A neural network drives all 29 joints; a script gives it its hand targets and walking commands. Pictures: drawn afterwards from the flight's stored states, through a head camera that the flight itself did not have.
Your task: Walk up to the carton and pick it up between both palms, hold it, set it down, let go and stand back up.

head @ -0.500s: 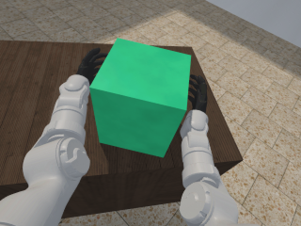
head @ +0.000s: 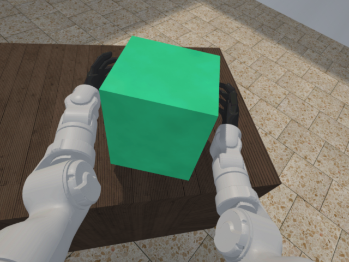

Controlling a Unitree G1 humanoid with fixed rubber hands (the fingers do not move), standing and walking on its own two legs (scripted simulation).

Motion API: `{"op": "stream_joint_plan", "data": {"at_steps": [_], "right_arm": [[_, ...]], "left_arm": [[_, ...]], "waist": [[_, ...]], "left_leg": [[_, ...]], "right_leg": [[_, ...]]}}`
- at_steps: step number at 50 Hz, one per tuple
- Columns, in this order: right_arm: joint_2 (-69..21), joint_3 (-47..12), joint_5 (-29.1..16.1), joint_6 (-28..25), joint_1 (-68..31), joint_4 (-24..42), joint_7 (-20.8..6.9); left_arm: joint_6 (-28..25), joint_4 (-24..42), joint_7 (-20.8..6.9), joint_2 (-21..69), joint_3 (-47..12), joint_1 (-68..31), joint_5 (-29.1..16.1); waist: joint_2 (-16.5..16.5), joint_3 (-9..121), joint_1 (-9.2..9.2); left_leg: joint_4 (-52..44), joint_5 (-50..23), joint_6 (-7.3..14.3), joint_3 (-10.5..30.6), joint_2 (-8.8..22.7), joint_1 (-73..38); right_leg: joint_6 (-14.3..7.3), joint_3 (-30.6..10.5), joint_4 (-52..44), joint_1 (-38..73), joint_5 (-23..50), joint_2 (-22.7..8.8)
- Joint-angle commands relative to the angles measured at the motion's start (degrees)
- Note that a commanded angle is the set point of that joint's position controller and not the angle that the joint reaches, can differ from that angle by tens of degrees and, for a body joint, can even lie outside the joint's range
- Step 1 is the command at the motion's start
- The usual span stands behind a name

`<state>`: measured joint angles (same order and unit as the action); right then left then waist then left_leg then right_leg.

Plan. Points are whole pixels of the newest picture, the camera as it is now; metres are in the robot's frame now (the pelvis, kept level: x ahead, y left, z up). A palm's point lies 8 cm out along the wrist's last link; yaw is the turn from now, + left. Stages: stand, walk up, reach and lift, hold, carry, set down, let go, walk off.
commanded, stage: set down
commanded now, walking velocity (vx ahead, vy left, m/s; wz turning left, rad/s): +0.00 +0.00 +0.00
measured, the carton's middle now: (162, 112) +0.45 -0.03 +0.05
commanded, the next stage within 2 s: none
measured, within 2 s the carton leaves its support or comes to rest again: rests again in 0.06 s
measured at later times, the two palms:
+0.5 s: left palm (69, 82) +0.48 +0.17 +0.12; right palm (234, 116) +0.39 -0.18 +0.10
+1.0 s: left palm (68, 57) +0.46 +0.15 +0.20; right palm (259, 96) +0.37 -0.19 +0.19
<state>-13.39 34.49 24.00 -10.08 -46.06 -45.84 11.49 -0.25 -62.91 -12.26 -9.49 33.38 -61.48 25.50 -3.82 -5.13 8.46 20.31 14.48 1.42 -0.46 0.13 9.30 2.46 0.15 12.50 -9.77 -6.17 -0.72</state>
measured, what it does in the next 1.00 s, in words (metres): shifts its weight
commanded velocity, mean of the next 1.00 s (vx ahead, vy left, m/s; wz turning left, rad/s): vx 0.00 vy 0.00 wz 0.00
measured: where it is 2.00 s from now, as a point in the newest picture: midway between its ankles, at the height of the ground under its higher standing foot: outside the picture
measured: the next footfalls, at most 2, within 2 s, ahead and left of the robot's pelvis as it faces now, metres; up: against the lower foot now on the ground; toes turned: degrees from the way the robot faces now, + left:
none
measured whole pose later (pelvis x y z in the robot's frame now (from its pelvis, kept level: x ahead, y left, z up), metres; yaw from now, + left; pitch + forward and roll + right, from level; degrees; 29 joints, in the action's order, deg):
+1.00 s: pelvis -0.05 -0.01 -0.01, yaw +1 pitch +13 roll -1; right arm 1.7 9.2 -11.8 7.9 -69.5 -68.5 18.4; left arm -0.3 -95.9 -5.9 -28.5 -16.1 -82.1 -23.6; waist -1.8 10.3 16.7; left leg 28.3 12.3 1.1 0.8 -0.3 28.8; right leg 1.2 2.5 21.0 -28.8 -4.8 -1.4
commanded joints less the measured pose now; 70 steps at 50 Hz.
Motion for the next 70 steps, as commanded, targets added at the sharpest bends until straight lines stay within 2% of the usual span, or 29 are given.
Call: {"op": "stream_joint_plan", "data": {"at_steps": [1, 3, 5, 7, 9, 11, 13, 15, 19, 20, 22, 24, 27, 30, 31, 37, 41, 42, 44, 46, 54, 59, 63, 70], "right_arm": [[2.8, -13.3, -8.7, 0.9, -12.1, -8.3, 1.5], [3.0, -16.6, -13.7, -1.6, -14.9, -9.8, 4.0], [4.2, -18.0, -16.2, -4.7, -17.7, -9.5, 6.0], [6.3, -18.9, -17.9, -7.4, -20.1, -8.3, 7.1], [8.6, -19.9, -20.1, -8.4, -21.2, -7.1, 7.4], [11.4, -20.1, -22.3, -7.9, -22.0, -8.4, 7.5], [14.3, -20.3, -25.1, -6.6, -23.9, -12.4, 7.1], [16.9, -21.2, -27.8, -5.3, -25.2, -15.6, 6.7], [21.5, -23.3, -32.5, -3.7, -28.0, -21.5, 5.7], [22.0, -24.4, -33.7, -2.9, -28.8, -21.9, 5.6], [23.1, -25.7, -36.0, -1.0, -31.0, -21.2, 5.5], [24.4, -27.0, -37.8, 0.8, -32.6, -20.9, 5.4], [25.8, -27.9, -38.9, 3.9, -34.1, -22.0, 5.1], [26.0, -27.9, -39.0, 6.6, -37.1, -20.9, 4.8], [26.2, -27.3, -38.8, 7.1, -37.8, -20.3, 4.8], [25.5, -25.6, -36.8, 10.5, -42.6, -17.5, 5.0], [24.8, -24.7, -35.7, 13.3, -45.1, -16.7, 5.4], [24.6, -24.2, -35.3, 13.9, -45.4, -16.8, 5.6], [23.6, -25.0, -35.3, 15.1, -46.0, -15.6, 6.1], [23.0, -24.9, -35.1, 16.2, -46.6, -14.8, 6.7], [20.4, -27.2, -37.4, 19.8, -46.9, -11.9, 9.1], [20.3, -28.8, -39.7, 20.8, -47.1, -8.6, 10.5], [20.5, -30.3, -41.2, 22.3, -46.1, -7.4, 11.2], [20.7, -32.3, -43.6, 22.7, -40.4, -6.2, 11.9]], "left_arm": [[-1.3, -2.0, 3.6, -6.1, -14.5, -16.5, -10.2], [-3.7, -3.6, 6.4, -8.7, -19.5, -19.2, -16.7], [-6.7, -5.5, 8.1, -11.8, -22.6, -22.1, -21.3], [-9.4, -6.7, 9.0, -14.1, -24.8, -24.1, -24.4], [-10.9, -8.1, 9.5, -16.5, -26.4, -25.1, -27.0], [-11.0, -9.7, 9.8, -17.9, -28.0, -25.9, -28.8], [-10.1, -12.2, 9.8, -18.1, -30.5, -27.8, -30.8], [-9.1, -15.1, 9.7, -17.5, -33.3, -29.1, -33.3], [-7.7, -17.6, 9.3, -17.0, -37.3, -31.5, -36.3], [-7.4, -18.3, 9.0, -17.4, -38.0, -32.0, -37.1], [-7.0, -18.2, 8.4, -18.2, -40.4, -33.9, -39.3], [-6.5, -17.6, 8.2, -18.2, -43.1, -34.7, -41.5], [-5.0, -19.9, 7.3, -18.3, -46.1, -35.1, -44.0], [-5.0, -22.5, 6.4, -18.6, -49.0, -37.3, -46.3], [-5.1, -21.8, 6.4, -18.6, -49.6, -38.5, -46.8], [-5.1, -22.8, 6.5, -21.0, -50.9, -43.8, -48.7], [-3.8, -24.8, 6.8, -22.9, -50.5, -45.8, -49.0], [-3.5, -25.3, 6.8, -23.2, -50.7, -46.2, -49.2], [-2.9, -26.0, 6.7, -24.2, -50.1, -46.1, -49.3], [-2.1, -26.6, 6.5, -25.4, -49.6, -46.5, -49.3], [0.9, -25.8, 5.2, -28.4, -47.7, -46.9, -48.3], [3.0, -22.9, 4.4, -29.2, -47.5, -47.4, -48.2], [5.2, -22.3, 3.8, -30.4, -46.0, -45.9, -46.7], [7.7, -18.2, 2.7, -29.4, -44.5, -40.9, -44.7]], "waist": [[8.8, 24.3, 1.26], [9.7, 34.0, 1.76], [11.0, 45.8, 2.24], [11.1, 54.9, 2.68], [10.4, 59.6, 2.99], [10.9, 59.2, 3.35], [13.3, 54.5, 3.45], [14.9, 50.6, 3.79], [19.0, 47.2, 3.50], [18.5, 46.7, 3.37], [17.0, 46.3, 4.29], [16.7, 45.7, 5.15], [15.5, 41.4, 6.41], [15.0, 39.3, 7.04], [15.8, 39.6, 7.39], [15.6, 42.1, 8.02], [14.9, 41.9, 7.59], [14.5, 41.8, 8.28], [13.4, 42.4, 7.59], [12.4, 42.4, 8.10], [11.0, 42.2, 8.55], [11.6, 44.3, 9.21], [11.0, 41.8, 8.38], [11.9, 37.0, 7.07]], "left_leg": [[0.4, -18.1, -3.0, -4.9, -0.4, 3.1], [3.6, -22.2, -3.2, -4.4, -0.4, 6.3], [7.4, -27.3, -3.8, -4.1, -0.6, 10.7], [9.8, -30.4, -4.0, -4.0, -1.0, 16.0], [10.1, -29.8, -3.8, -3.9, -1.4, 20.7], [9.8, -29.4, -4.3, -3.2, -1.0, 18.5], [11.4, -32.6, -6.1, -2.2, 0.1, 8.5], [12.9, -34.7, -7.3, -1.6, 0.9, 2.4], [15.5, -45.5, -10.1, 0.0, 2.5, -4.1], [15.4, -44.4, -9.8, -0.1, 2.3, -3.3], [13.7, -37.1, -8.4, 0.0, 1.5, 0.4], [12.6, -34.9, -8.1, 0.7, 1.8, -0.3], [11.6, -33.2, -7.6, 1.7, 2.3, -1.8], [9.3, -24.6, -6.5, 2.5, 2.3, 0.9], [8.8, -23.4, -6.8, 2.9, 2.5, 0.3], [6.7, -13.4, -5.3, 2.8, 1.7, 2.9], [4.8, -7.3, -3.8, 2.4, 1.2, 6.3], [4.4, -6.5, -3.6, 2.4, 1.1, 6.7], [4.0, -5.8, -2.8, 1.8, 0.6, 8.5], [3.6, -5.2, -2.1, 1.3, 0.1, 9.7], [2.0, -7.2, -0.7, -0.5, -1.7, 12.7], [2.3, -11.6, -1.0, -0.6, -2.1, 9.8], [1.5, -11.9, -0.7, -0.7, -2.1, 9.1], [2.0, -17.1, -2.1, -0.6, -1.2, 1.1]], "right_leg": [[0.0, 4.0, 5.4, 9.7, 19.3, 2.9], [-0.3, 3.1, 8.2, 8.5, 26.9, 2.7], [-0.7, 2.1, 11.7, 10.0, 36.3, 2.3], [-1.0, 1.2, 14.9, 14.9, 45.2, 1.6], [-1.2, 0.5, 16.8, 20.1, 49.9, 0.9], [-1.3, 1.2, 16.6, 17.8, 46.1, 1.2], [-1.9, 3.2, 14.0, 6.1, 34.9, 2.8], [-2.5, 4.3, 12.0, -2.5, 27.7, 3.7], [-3.4, 5.1, 10.9, -10.4, 22.9, 4.4], [-3.7, 5.0, 10.6, -9.7, 22.7, 4.3], [-3.9, 4.6, 10.8, -6.9, 22.6, 3.6], [-3.7, 4.9, 11.0, -8.1, 20.8, 3.4], [-3.9, 5.2, 10.0, -10.9, 16.6, 3.2], [-4.5, 5.4, 9.9, -11.1, 12.0, 2.5], [-4.5, 5.6, 9.9, -12.1, 10.8, 2.4], [-4.9, 5.4, 10.2, -11.5, 8.4, 1.2], [-4.9, 4.9, 10.4, -8.7, 7.5, 0.6], [-4.8, 4.8, 10.5, -8.1, 7.7, 0.6], [-4.8, 4.3, 10.4, -5.6, 8.7, 0.3], [-4.5, 3.9, 10.3, -3.3, 10.2, 0.1], [-3.8, 2.2, 9.2, 6.4, 18.3, -0.7], [-3.5, 2.3, 8.7, 8.7, 24.1, -0.4], [-3.4, 2.5, 8.1, 10.7, 25.5, -0.3], [-4.0, 4.0, 6.1, 7.9, 23.8, 1.2]]}}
